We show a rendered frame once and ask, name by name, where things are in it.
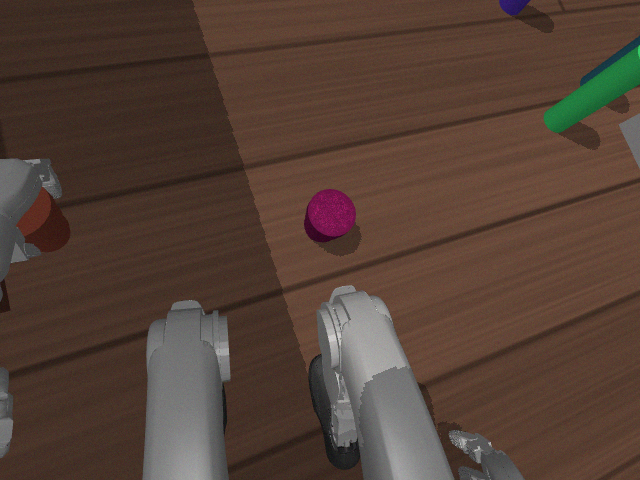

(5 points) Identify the right robot hand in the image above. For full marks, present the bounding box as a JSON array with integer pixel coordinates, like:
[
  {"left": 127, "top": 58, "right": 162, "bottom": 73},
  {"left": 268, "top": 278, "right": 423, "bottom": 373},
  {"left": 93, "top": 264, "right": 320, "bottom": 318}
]
[{"left": 449, "top": 430, "right": 525, "bottom": 480}]

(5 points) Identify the right robot foot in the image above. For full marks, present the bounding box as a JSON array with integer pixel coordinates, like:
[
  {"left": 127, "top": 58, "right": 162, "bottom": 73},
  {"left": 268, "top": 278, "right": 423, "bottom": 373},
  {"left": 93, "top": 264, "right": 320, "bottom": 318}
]
[{"left": 308, "top": 354, "right": 360, "bottom": 470}]

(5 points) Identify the left robot arm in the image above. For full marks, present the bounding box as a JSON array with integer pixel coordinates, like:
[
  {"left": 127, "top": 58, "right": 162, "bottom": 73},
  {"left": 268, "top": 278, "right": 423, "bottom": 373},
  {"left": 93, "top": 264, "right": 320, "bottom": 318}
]
[{"left": 0, "top": 214, "right": 17, "bottom": 458}]

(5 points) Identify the left robot hand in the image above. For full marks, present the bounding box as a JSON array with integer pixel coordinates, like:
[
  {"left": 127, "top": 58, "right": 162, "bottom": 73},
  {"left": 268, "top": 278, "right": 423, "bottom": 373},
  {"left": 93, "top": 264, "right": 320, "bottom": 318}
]
[{"left": 0, "top": 158, "right": 62, "bottom": 263}]

